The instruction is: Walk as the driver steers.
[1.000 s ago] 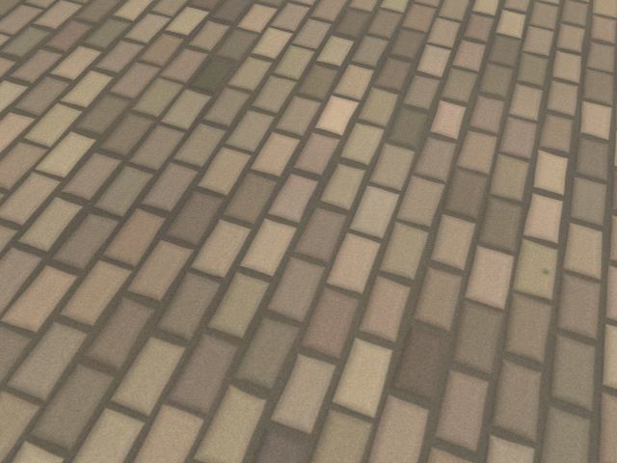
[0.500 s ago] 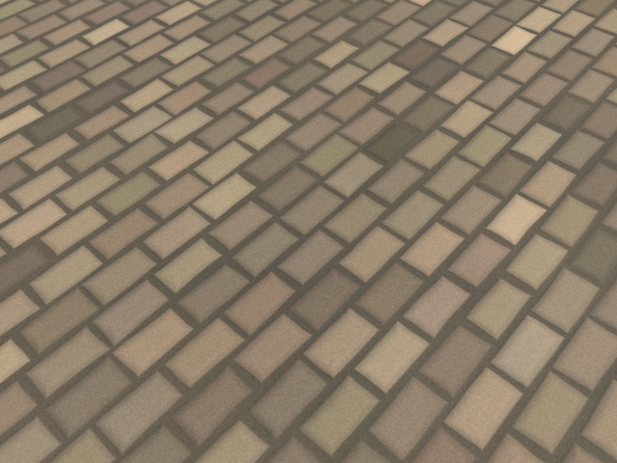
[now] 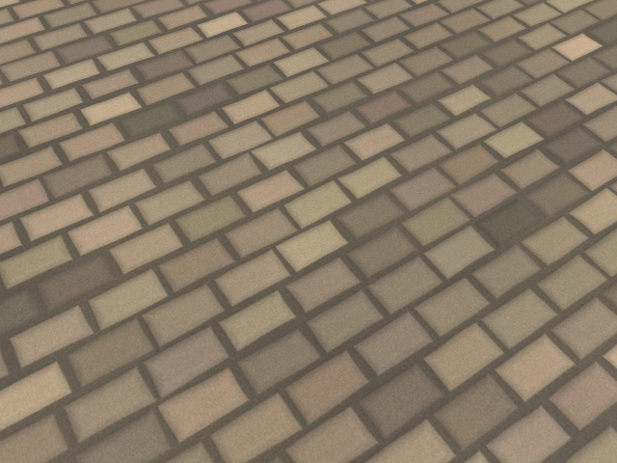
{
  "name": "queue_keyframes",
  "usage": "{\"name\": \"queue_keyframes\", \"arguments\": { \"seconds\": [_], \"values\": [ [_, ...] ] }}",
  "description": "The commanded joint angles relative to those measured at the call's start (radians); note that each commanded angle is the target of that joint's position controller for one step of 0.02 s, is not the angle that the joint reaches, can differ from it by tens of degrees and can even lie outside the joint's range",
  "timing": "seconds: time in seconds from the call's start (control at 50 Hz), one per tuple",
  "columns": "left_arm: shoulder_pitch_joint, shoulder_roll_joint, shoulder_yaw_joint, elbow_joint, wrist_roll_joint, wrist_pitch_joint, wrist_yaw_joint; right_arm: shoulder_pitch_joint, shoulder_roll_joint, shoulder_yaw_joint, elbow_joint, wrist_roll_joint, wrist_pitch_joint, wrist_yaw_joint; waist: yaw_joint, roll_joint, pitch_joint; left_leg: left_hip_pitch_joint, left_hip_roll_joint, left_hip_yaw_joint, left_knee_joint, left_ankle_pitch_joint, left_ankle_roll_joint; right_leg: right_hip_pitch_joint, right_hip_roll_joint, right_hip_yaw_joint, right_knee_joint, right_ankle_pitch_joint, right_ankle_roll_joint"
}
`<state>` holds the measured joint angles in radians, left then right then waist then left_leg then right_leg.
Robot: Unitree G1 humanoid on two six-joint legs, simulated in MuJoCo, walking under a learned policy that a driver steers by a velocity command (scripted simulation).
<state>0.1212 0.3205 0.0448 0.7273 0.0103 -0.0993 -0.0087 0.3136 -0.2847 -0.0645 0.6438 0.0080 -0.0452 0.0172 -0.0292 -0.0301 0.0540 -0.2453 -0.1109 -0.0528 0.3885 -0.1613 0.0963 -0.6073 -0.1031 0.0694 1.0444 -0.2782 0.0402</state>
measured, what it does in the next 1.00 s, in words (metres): walks ahead, turning left: right foot, then left foot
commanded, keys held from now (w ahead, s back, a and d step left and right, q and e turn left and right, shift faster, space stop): w+q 0.14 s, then w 0.50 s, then w+q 0.36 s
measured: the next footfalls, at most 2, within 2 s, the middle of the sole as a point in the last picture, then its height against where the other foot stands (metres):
right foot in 0.26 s outside the picture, level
left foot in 0.78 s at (233, 416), level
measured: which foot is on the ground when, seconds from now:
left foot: down 0.00-0.28, up 0.30-0.76, down 0.78-1.00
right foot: up 0.00-0.24, down 0.26-0.78, up 0.80-1.00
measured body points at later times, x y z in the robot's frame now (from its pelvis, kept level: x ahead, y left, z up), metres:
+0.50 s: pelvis +0.28 -0.05 +0.00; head +0.30 -0.06 +0.45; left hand +0.28 +0.23 -0.12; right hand +0.47 -0.29 -0.10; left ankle +0.29 +0.10 -0.67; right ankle +0.29 -0.15 -0.74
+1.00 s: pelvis +0.52 +0.07 +0.00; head +0.55 +0.09 +0.45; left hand +0.60 +0.38 -0.10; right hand +0.69 -0.17 -0.10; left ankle +0.51 +0.14 -0.74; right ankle +0.63 -0.08 -0.67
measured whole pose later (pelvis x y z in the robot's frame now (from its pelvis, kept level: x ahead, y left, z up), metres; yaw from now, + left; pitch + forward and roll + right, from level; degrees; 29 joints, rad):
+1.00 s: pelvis +0.52 +0.07 +0.00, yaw +19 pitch +2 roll +0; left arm 0.16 0.32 0.04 0.74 0.01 -0.10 -0.01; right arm 0.33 -0.28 -0.06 0.72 0.01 -0.05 0.02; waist -0.04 -0.04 0.03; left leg -0.22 -0.10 -0.06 0.34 -0.15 0.08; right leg -0.59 -0.08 0.06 0.97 -0.26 0.03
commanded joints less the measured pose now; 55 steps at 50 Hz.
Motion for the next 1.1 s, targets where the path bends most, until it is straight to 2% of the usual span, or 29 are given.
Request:
{"name": "queue_keyframes", "arguments": {
  "seconds": [0.02, 0.1, 0.18, 0.22, 0.24, 0.26, 0.28, 0.3, 0.32, 0.34, 0.36, 0.38, 0.4, 0.44, 0.5, 0.56, 0.64, 0.7, 0.74, 0.76, 0.78, 0.8, 0.82, 0.84, 0.86, 0.88, 0.9, 0.98, 1.1],
  "values": [
    [-0.007, 0.061, 0.015, -0.055, 0.009, 0.006, 0.005, -0.040, -0.170, -0.047, -0.068, 0.004, -0.021, -0.023, 0.030, 0.071, -0.065, 0.001, 0.231, -0.226, -0.163, 0.242, 0.188, -0.008, 0.014, -0.016, -0.161, 0.155, 0.036],
    [-0.151, 0.040, 0.004, -0.090, -0.005, -0.003, -0.009, 0.018, -0.183, -0.051, -0.032, 0.012, -0.011, -0.033, -0.030, 0.102, -0.045, -0.034, 0.195, -0.216, -0.140, 0.092, 0.129, 0.094, 0.079, -0.020, -0.428, 0.362, 0.034],
    [-0.165, 0.083, 0.020, -0.102, -0.016, -0.017, -0.023, 0.057, -0.161, -0.046, 0.002, 0.017, -0.004, -0.036, -0.032, 0.134, -0.050, 0.073, 0.248, -0.311, -0.050, 0.022, 0.109, 0.128, 0.084, 0.013, -0.524, 0.323, 0.001],
    [-0.116, 0.095, 0.030, -0.092, -0.014, -0.024, -0.025, 0.055, -0.153, -0.045, 0.015, 0.012, 0.001, -0.036, -0.007, 0.165, -0.050, 0.112, 0.266, -0.339, 0.004, 0.072, 0.093, 0.182, 0.085, -0.006, -0.545, 0.241, -0.033],
    [-0.049, 0.103, 0.040, -0.074, -0.010, -0.028, -0.022, 0.050, -0.136, -0.039, 0.016, 0.010, 0.004, -0.034, 0.028, 0.167, -0.071, 0.113, 0.240, -0.328, 0.063, 0.142, 0.075, 0.273, 0.099, -0.032, -0.581, 0.223, -0.059],
    [0.052, 0.135, 0.054, -0.058, 0.002, -0.033, -0.017, 0.053, -0.094, -0.023, 0.012, 0.004, 0.003, -0.031, 0.075, 0.140, -0.156, 0.083, 0.187, -0.281, 0.222, 0.187, 0.042, 0.445, 0.044, 0.010, -0.575, 0.225, -0.105],
    [0.186, 0.207, 0.071, -0.047, 0.016, -0.035, -0.013, 0.134, -0.040, -0.002, 0.001, -0.009, -0.001, -0.031, 0.087, -0.038, -0.311, -0.114, 0.097, -0.198, 0.528, -0.046, -0.011, 0.754, -0.146, 0.242, -0.542, 0.234, -0.206],
    [0.290, 0.238, 0.088, 0.015, -0.003, -0.019, -0.024, 0.226, -0.035, 0.004, 0.004, 0.028, -0.011, -0.033, 0.074, -0.342, -0.379, -0.421, 0.003, -0.106, 0.823, -0.416, -0.070, 0.945, -0.303, 0.702, -0.711, -0.100, -0.350],
    [0.261, 0.148, 0.064, -0.002, -0.027, -0.017, -0.028, 0.152, -0.134, -0.015, 0.014, 0.037, -0.014, -0.036, 0.104, -0.171, -0.259, -0.531, 0.058, -0.160, 0.919, -0.385, -0.072, 0.873, -0.285, 0.731, -0.775, -0.312, -0.319],
    [0.209, 0.104, 0.050, -0.010, -0.021, -0.010, -0.024, 0.029, -0.159, -0.021, -0.008, 0.031, -0.013, -0.036, 0.115, -0.079, -0.150, -0.555, 0.096, -0.132, 0.932, -0.300, -0.068, 0.762, -0.248, 0.578, -0.776, -0.278, -0.277],
    [0.164, 0.088, 0.040, -0.016, -0.009, -0.005, -0.022, -0.037, -0.146, -0.017, -0.024, 0.015, -0.013, -0.034, 0.098, -0.024, -0.079, -0.531, 0.129, -0.098, 0.892, -0.242, -0.069, 0.640, -0.204, 0.458, -0.792, -0.155, -0.264],
    [0.134, 0.070, 0.033, -0.013, -0.003, -0.003, -0.018, -0.062, -0.129, -0.018, -0.033, -0.001, -0.017, -0.031, 0.074, -0.021, -0.048, -0.505, 0.165, -0.087, 0.824, -0.192, -0.068, 0.564, -0.169, 0.387, -0.811, -0.072, -0.261],
    [0.121, 0.061, 0.027, -0.011, 0.004, -0.005, -0.015, -0.050, -0.110, -0.016, -0.031, 0.000, -0.019, -0.026, 0.051, -0.053, -0.042, -0.451, 0.189, -0.075, 0.777, -0.162, -0.069, 0.511, -0.139, 0.329, -0.830, 0.005, -0.252],
    [0.133, 0.057, 0.026, 0.003, -0.006, -0.009, -0.013, -0.034, -0.077, -0.008, -0.020, 0.003, -0.018, -0.021, 0.039, -0.077, -0.055, -0.414, 0.200, -0.042, 0.700, -0.146, -0.078, 0.486, -0.112, 0.247, -0.856, 0.122, -0.259],
    [0.164, 0.104, 0.037, 0.026, -0.018, -0.009, -0.007, -0.115, -0.045, 0.008, -0.045, -0.007, -0.023, -0.019, 0.058, -0.049, -0.043, -0.432, 0.214, -0.012, 0.525, -0.052, -0.097, 0.486, -0.118, 0.165, -0.890, 0.252, -0.275],
    [0.193, 0.124, 0.040, 0.046, -0.026, 0.002, -0.004, -0.206, -0.027, 0.019, -0.059, -0.002, -0.032, -0.008, 0.088, -0.047, -0.032, -0.380, 0.199, 0.014, 0.336, 0.106, -0.103, 0.480, -0.090, 0.078, -0.900, 0.287, -0.249],
    [0.263, 0.137, 0.039, 0.084, -0.035, 0.017, -0.003, -0.312, -0.036, 0.018, -0.084, 0.011, -0.039, 0.009, 0.123, -0.049, -0.008, -0.321, 0.168, 0.036, 0.198, 0.186, -0.098, 0.516, -0.108, 0.053, -0.879, 0.291, -0.230],
    [0.268, 0.158, 0.047, 0.103, -0.035, 0.030, 0.002, -0.334, -0.058, 0.012, -0.098, 0.015, -0.038, 0.023, 0.108, -0.060, -0.004, -0.316, 0.158, 0.041, 0.150, 0.114, -0.055, 0.613, -0.155, 0.031, -0.842, 0.347, -0.204],
    [0.242, 0.169, 0.052, 0.104, -0.036, 0.040, 0.009, -0.246, -0.090, -0.006, -0.078, 0.007, -0.035, 0.024, 0.039, -0.057, -0.060, -0.162, 0.114, 0.081, 0.106, 0.079, -0.013, 0.635, -0.139, -0.032, -0.713, 0.606, -0.171],
    [0.244, 0.154, 0.046, 0.101, -0.032, 0.044, 0.014, -0.117, -0.130, -0.029, -0.038, 0.003, -0.030, 0.018, -0.020, -0.034, -0.144, 0.026, 0.084, 0.099, 0.086, 0.085, 0.018, 0.599, -0.097, -0.085, -0.547, 0.728, -0.145],
    [0.237, 0.122, 0.030, 0.070, -0.006, 0.041, 0.023, 0.050, -0.196, -0.054, -0.006, 0.003, -0.023, 0.008, -0.086, 0.047, -0.261, 0.304, 0.206, -0.075, 0.115, 0.111, 0.073, 0.414, -0.059, -0.137, -0.274, 0.556, -0.103],
    [0.321, 0.013, -0.009, 0.028, 0.010, 0.019, 0.014, 0.107, -0.300, -0.075, 0.007, 0.006, -0.020, 0.008, -0.038, 0.307, -0.357, 0.623, 0.423, -0.565, 0.023, -0.074, 0.246, -0.009, 0.123, -0.142, 0.091, -0.056, -0.032],
    [0.276, 0.084, 0.006, 0.039, -0.010, -0.009, 0.005, 0.130, -0.208, -0.053, 0.006, 0.017, -0.020, 0.010, -0.074, 0.251, -0.384, 0.649, 0.447, -0.712, -0.074, -0.210, 0.258, -0.152, 0.115, 0.009, 0.220, -0.268, -0.041],
    [0.190, 0.134, 0.019, 0.007, -0.039, -0.027, -0.004, 0.070, -0.175, -0.039, -0.001, 0.008, -0.025, 0.009, -0.069, 0.199, -0.242, 0.539, 0.413, -0.582, -0.092, -0.162, 0.218, -0.218, 0.069, 0.019, 0.237, -0.191, -0.056],
    [0.138, 0.122, 0.015, -0.004, -0.037, -0.036, -0.003, 0.017, -0.159, -0.034, -0.010, 0.001, -0.027, 0.009, -0.045, 0.112, -0.174, 0.414, 0.370, -0.475, -0.099, -0.056, 0.196, -0.189, 0.033, 0.009, 0.190, -0.111, -0.061],
    [0.117, 0.116, 0.018, -0.008, -0.014, -0.038, 0.000, -0.028, -0.141, -0.029, -0.016, -0.003, -0.026, 0.010, -0.016, 0.062, -0.122, 0.300, 0.336, -0.404, -0.118, 0.048, 0.183, -0.146, 0.012, 0.005, 0.114, -0.062, -0.051],
    [0.123, 0.115, 0.023, -0.011, -0.001, -0.031, 0.002, -0.058, -0.124, -0.022, -0.025, -0.010, -0.027, 0.009, 0.018, 0.079, -0.110, 0.220, 0.308, -0.360, -0.141, 0.124, 0.175, -0.083, -0.007, 0.012, 0.064, -0.028, -0.043],
    [0.092, 0.074, 0.018, -0.034, 0.006, 0.001, 0.005, -0.060, -0.146, -0.033, -0.016, 0.002, -0.031, -0.009, 0.047, 0.095, -0.074, 0.063, 0.271, -0.280, -0.196, 0.199, 0.194, -0.025, 0.009, -0.010, -0.095, 0.048, 0.010],
    [-0.138, 0.039, 0.002, -0.097, -0.006, -0.008, -0.007, 0.043, -0.179, -0.045, 0.036, 0.014, -0.020, -0.033, -0.031, 0.094, -0.035, -0.015, 0.217, -0.235, -0.175, 0.097, 0.125, 0.099, 0.082, -0.006, -0.457, 0.371, 0.021]
  ]
}}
